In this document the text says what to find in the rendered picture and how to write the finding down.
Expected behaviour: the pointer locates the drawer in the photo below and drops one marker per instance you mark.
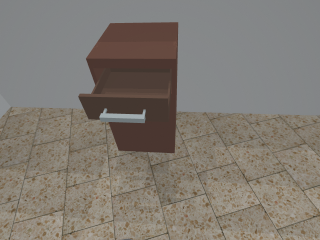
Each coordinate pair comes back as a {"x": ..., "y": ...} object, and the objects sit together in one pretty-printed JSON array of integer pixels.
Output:
[{"x": 130, "y": 91}]

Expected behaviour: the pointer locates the cabinet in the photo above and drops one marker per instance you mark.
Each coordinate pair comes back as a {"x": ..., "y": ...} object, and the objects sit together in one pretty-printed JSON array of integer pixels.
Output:
[{"x": 142, "y": 45}]

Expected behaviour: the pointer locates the handle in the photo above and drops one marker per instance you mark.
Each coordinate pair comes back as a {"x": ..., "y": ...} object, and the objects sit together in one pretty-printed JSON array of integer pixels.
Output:
[{"x": 122, "y": 118}]

